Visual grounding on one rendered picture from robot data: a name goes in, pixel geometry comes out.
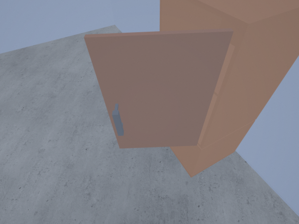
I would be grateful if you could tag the cupboard door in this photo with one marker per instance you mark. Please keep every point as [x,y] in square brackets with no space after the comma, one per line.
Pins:
[163,82]

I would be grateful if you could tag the handle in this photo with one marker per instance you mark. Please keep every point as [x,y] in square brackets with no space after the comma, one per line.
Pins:
[117,121]

